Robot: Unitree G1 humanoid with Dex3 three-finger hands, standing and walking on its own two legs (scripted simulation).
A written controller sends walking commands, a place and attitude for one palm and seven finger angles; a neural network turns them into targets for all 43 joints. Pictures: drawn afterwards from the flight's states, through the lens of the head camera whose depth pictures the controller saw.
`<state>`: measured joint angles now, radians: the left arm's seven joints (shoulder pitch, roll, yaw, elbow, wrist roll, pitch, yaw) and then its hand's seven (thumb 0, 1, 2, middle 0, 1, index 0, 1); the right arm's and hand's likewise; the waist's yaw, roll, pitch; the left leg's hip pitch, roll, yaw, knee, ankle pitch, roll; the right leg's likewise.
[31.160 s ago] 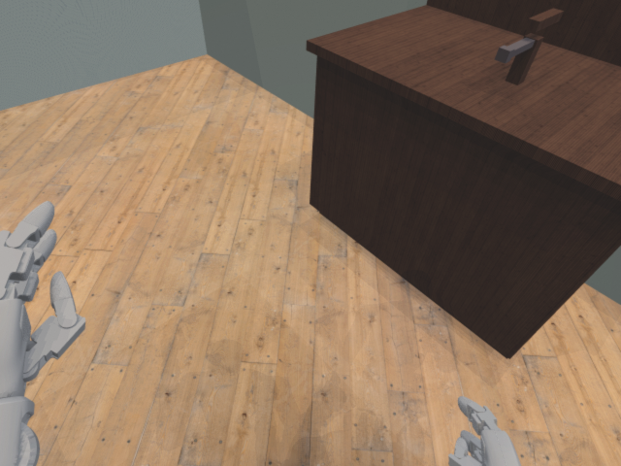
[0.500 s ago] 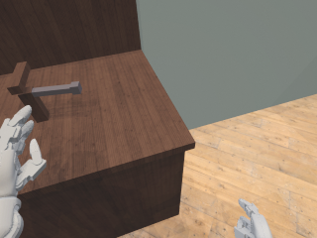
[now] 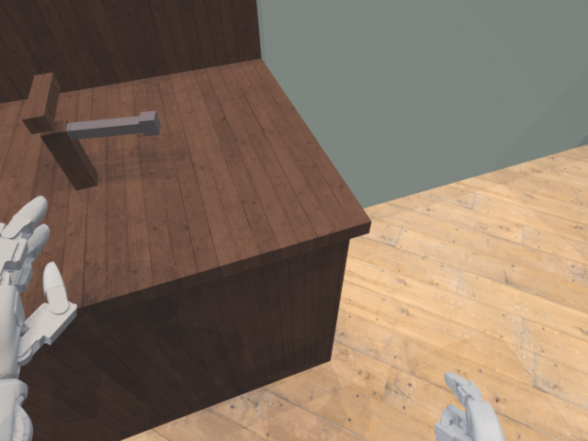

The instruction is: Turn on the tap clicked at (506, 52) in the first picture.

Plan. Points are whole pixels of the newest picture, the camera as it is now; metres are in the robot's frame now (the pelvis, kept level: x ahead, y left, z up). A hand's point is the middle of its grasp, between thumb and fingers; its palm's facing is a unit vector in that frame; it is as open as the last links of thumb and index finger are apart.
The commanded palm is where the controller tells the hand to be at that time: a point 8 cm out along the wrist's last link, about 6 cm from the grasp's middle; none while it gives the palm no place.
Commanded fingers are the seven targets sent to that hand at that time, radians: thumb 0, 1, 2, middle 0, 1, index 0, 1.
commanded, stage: step back with the hand held close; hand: left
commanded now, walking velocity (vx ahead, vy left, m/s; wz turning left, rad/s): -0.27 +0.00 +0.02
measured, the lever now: (150, 123) +0.54 +0.28 +0.15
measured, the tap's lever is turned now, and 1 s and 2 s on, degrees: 79 79 79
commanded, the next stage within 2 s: stop stepping back and stand still in 0.82 s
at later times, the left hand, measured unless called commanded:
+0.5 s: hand (19, 364) +0.15 +0.26 +0.16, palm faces +0.41 -0.80 -0.43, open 7.4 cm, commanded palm +0.10 +0.30 +0.18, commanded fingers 0.00 0.90 0.90 -0.20 -0.30 -0.20 -0.30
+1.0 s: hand out of the picture +0.03 +0.24 +0.16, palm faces +0.32 -0.85 -0.42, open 7.4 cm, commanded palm -0.03 +0.28 +0.18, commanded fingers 0.00 0.90 0.90 -0.20 -0.30 -0.20 -0.30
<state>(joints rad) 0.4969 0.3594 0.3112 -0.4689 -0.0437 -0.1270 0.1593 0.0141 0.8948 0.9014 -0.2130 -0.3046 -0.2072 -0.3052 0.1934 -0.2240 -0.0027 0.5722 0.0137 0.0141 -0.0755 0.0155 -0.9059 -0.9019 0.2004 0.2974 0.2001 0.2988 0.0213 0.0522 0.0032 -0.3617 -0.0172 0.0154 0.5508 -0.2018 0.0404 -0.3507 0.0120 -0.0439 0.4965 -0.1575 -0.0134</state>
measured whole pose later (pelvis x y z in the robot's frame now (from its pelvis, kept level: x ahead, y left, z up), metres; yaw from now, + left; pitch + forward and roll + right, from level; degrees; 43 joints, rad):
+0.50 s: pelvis -0.05 +0.01 -0.01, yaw +3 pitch +1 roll -1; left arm 0.51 0.41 0.35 -0.55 -0.04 -0.16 0.16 0.01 0.89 0.90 -0.22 -0.31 -0.21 -0.31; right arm 0.17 -0.21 -0.02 0.58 0.00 0.00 -0.08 0.02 -0.91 -0.90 0.20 0.30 0.20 0.30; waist -0.01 -0.02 0.03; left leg -0.40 0.00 -0.01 0.63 -0.24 0.01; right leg -0.46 0.00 0.01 0.64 -0.20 0.02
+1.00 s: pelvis -0.18 +0.00 +0.00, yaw +0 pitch +2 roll +0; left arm 0.51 0.44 0.33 -0.54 -0.06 -0.12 0.13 0.01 0.89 0.90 -0.22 -0.31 -0.21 -0.31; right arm 0.16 -0.21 -0.03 0.57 0.01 0.03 -0.10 0.01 -0.91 -0.90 0.20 0.30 0.20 0.30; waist 0.00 -0.05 0.00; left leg -0.31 -0.02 0.00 0.51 -0.25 0.03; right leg -0.39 0.03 0.06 0.54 -0.25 0.01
